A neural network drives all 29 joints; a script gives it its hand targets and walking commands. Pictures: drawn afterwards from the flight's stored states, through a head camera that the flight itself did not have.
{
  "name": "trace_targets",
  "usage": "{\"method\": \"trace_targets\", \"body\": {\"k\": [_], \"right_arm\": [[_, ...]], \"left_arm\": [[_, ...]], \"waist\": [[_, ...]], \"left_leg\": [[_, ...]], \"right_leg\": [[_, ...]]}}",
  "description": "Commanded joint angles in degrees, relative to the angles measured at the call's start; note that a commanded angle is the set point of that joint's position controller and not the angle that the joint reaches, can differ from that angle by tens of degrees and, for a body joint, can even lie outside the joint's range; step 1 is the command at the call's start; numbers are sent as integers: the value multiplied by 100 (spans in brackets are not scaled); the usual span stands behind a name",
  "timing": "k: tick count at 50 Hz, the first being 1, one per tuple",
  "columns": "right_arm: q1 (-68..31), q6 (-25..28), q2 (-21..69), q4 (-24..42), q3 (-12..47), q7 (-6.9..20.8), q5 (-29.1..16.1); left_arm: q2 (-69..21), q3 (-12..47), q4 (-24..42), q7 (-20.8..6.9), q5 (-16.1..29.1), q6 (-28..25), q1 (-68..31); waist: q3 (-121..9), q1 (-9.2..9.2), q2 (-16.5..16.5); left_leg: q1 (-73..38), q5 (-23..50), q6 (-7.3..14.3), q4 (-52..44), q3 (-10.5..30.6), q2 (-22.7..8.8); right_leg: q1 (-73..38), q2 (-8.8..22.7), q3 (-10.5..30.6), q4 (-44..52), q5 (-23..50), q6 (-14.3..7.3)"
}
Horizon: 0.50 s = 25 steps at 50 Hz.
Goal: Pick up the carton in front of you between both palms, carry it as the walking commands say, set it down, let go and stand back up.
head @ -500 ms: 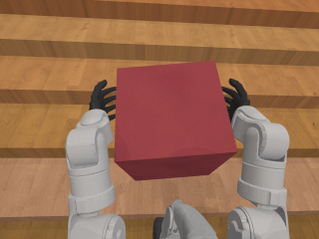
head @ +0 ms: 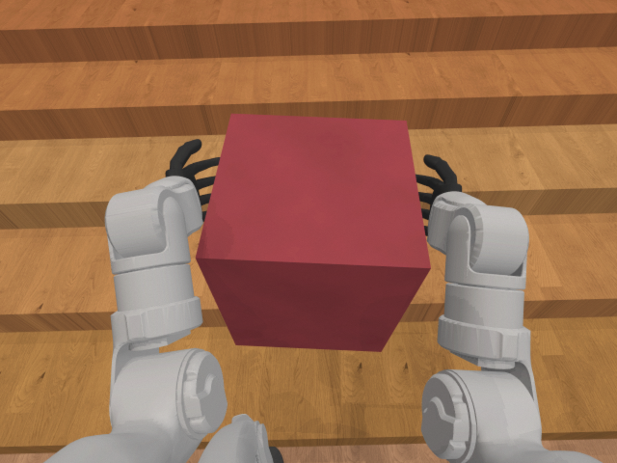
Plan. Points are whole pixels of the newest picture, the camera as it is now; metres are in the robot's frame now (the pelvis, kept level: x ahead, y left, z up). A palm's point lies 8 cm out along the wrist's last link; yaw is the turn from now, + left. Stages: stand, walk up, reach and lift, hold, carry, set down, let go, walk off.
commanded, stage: carry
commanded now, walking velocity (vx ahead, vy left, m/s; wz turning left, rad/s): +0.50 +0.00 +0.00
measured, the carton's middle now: (313, 243) +0.37 -0.03 +0.07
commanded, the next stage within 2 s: none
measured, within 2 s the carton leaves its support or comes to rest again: neither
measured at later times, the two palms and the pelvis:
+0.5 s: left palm out of the picture +0.67 +0.15 +0.30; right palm out of the picture +0.71 -0.15 +0.30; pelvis +0.32 -0.04 +0.14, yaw -1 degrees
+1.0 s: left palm out of the picture +1.02 +0.12 +0.43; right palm out of the picture +0.97 -0.17 +0.42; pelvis +0.64 +0.03 +0.28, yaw -2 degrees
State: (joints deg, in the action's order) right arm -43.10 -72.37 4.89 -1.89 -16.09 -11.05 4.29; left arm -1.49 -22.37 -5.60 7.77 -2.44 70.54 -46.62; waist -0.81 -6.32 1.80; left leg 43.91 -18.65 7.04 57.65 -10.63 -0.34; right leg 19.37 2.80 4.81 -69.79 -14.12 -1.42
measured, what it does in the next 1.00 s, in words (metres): climbs: right foot 0.12 m higher, then left foot 0.12 m higher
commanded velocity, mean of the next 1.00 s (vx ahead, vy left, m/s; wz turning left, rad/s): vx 0.50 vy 0.00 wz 0.00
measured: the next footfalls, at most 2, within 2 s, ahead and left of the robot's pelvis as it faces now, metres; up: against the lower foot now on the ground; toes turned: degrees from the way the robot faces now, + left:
right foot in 0.34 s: +0.40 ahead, -0.14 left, +0.12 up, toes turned -6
left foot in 0.80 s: +0.75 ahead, +0.11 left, +0.24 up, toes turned +6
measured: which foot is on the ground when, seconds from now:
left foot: down 0.00-0.40, up 0.42-0.78, down 0.80-1.00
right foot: up 0.00-0.32, down 0.34-0.84, up 0.86-1.00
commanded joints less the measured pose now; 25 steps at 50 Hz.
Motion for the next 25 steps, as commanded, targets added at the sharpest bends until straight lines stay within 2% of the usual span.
{"method": "trace_targets", "body": {"k": [1, 2, 3, 4, 5, 6, 7, 8, 10, 11, 12, 13, 14, 15, 16, 17, 18, 19, 20, 21, 22, 23, 24, 25], "right_arm": [[-5086, 296, 5834, 1535, 4220, 751, -2732], [-5246, 369, 5898, 1842, 4328, 809, -2877], [-5273, 416, 5917, 2039, 4453, 859, -3030], [-5191, 442, 5871, 2145, 4508, 895, -3112], [-5030, 456, 5770, 2239, 4545, 907, -3160], [-4874, 436, 5631, 2292, 4551, 913, -3142], [-4660, 404, 5466, 2273, 4518, 910, -3121], [-4434, 360, 5239, 2257, 4448, 899, -3059], [-4036, 216, 4800, 1996, 4295, 887, -2895], [-3955, 141, 4642, 1872, 4214, 894, -2830], [-3963, 60, 4509, 1738, 4095, 909, -2779], [-3964, -8, 4415, 1608, 3990, 925, -2732], [-4011, -78, 4364, 1458, 3874, 935, -2721], [-4069, -152, 4324, 1300, 3757, 939, -2643], [-3961, -227, 4256, 1103, 3587, 932, -2522], [-3817, -296, 4207, 927, 3413, 917, -2395], [-3819, -352, 4170, 808, 3280, 897, -2239], [-3925, -396, 4152, 676, 3095, 878, -2098], [-3770, -402, 4170, 617, 2963, 850, -1896], [-3571, -379, 4091, 435, 2786, 837, -1570], [-3068, -373, 4192, 122, 2565, 826, -1352], [-2946, -316, 4138, 107, 2386, 787, -1036], [-3227, -262, 4295, 339, 2337, 767, -940], [-3726, -178, 4295, 560, 2338, 752, -845]], "left_arm": [[-5234, 3025, 695, -450, 803, 69, -2966], [-5133, 3108, 961, -412, 716, 13, -3059], [-4983, 3191, 1183, -375, 646, -36, -3048], [-4852, 3312, 1354, -328, 618, -82, -2975], [-4710, 3432, 1512, -292, 620, -123, -2872], [-4621, 3542, 1605, -250, 632, -143, -2768], [-4516, 3681, 1656, -215, 639, -140, -2578], [-4424, 3711, 1722, -195, 608, -111, -2453], [-4181, 3782, 1656, -169, 617, 19, -2320], [-4079, 3780, 1608, -160, 637, 92, -2324], [-4012, 3780, 1544, -146, 644, 165, -2378], [-3944, 3774, 1522, -133, 694, 246, -2468], [-3950, 3787, 1454, -127, 768, 321, -2601], [-3974, 3831, 1353, -126, 879, 388, -2724], [-4051, 3863, 1259, -123, 955, 460, -2808], [-4171, 3911, 1111, -128, 1067, 518, -2904], [-4347, 3971, 1005, -149, 1224, 554, -2927], [-4509, 4057, 975, -150, 1377, 553, -3369], [-4828, 4165, 883, -201, 1600, 554, -3284], [-5229, 4282, 817, -298, 1826, 539, -3337], [-5300, 4344, 795, -352, 2064, 456, -3365], [-5582, 4465, 871, -432, 2328, 379, -3502], [-5833, 4657, 1315, -507, 2517, 246, -4142], [-6150, 4697, 1569, -589, 2687, 157, -4685]], "waist": [[-4111, 46, -703], [-3719, 160, -512], [-3378, 196, -657], [-3203, 191, -615], [-3100, 128, -520], [-2957, 83, -445], [-2992, 9, -249], [-2982, -93, -523], [-2872, -245, -611], [-2688, -179, -532], [-2402, -88, -370], [-2091, 2, -519], [-1776, 247, -543], [-1645, 332, -694], [-1870, 574, -1249], [-2270, 767, -1606], [-2647, 1157, -1910], [-3249, 1606, -1158], [-3689, 1955, -824], [-2867, 1612, -416], [-4098, 1393, 1317], [-4591, 1565, 714], [-4032, 1468, 389], [-3334, 1255, 82]], "left_leg": [[-5514, 2983, 1185, -2670, 4398, -1684], [-5201, 2179, 980, -2803, 4158, -1631], [-5024, 1638, 813, -2980, 3819, -1550], [-5058, 1375, 711, -3109, 3495, -1561], [-5126, 1604, 760, -3279, 3421, -1685], [-5381, 1908, 764, -3296, 3287, -1766], [-5646, 2640, 800, -3272, 3120, -1808], [-5930, 2883, 926, -3326, 3038, -1901], [-6815, 2479, 1027, -3413, 3068, -2042], [-6767, 2166, 922, -3559, 2994, -2004], [-6439, 1647, 722, -3853, 2544, -1764], [-5942, 1306, 602, -4285, 2198, -1535], [-4784, 1714, 502, -4756, 1524, -1227], [-3711, 2798, 417, -5024, 780, -970], [-3139, 4696, 344, -4858, 218, -886], [-3435, 6886, 321, -4326, 18, -909], [-3827, 8389, 205, -3429, -139, -929], [-4332, 9473, -92, -1527, -270, -647], [-3823, 8588, -535, 435, -156, -305], [-2355, 1979, -546, 1431, 325, -63], [-538, -283, -794, 4203, 1576, 769], [64, -230, -540, 5157, 2271, 797], [670, -276, -374, 5290, 2208, 513], [1054, -346, -302, 4886, 1904, 225]], "right_leg": [[2616, -503, 281, -3744, -43, -237], [2854, -287, 266, -3541, -26, -361], [3082, -187, 182, -3350, -142, -424], [3284, -146, 41, -3214, -170, -460], [3437, -125, -179, -2893, -563, -469], [3772, -81, -229, -2779, -922, -501], [4028, -28, -328, -2760, -960, -521], [4565, -67, -434, -3351, -1228, -600], [6057, 66, -420, -4245, -1782, -695], [6391, 174, -373, -4289, -1934, -718], [6333, 251, -679, -3751, -1863, -658], [6014, 290, -968, -3154, -1765, -590], [4798, 377, -1193, -1734, -1433, -567], [3312, 193, -1545, -513, -879, -578], [1886, -56, -1786, 97, -30, -675], [1247, -384, -2062, 360, 390, -762], [739, -693, -2327, 676, 338, -753], [-50, -972, -2363, 1737, 900, -686], [-1408, -901, -1640, 3441, 1862, -706], [-2060, 33, -303, 4449, 3840, -779], [-4198, 1615, 2333, 3145, 8848, -1983], [-4125, 1489, 3015, 3538, 6712, -2297], [-3604, 1410, 3139, 3783, 3546, -2163], [-3159, 1238, 2627, 3974, 2104, -1696]]}}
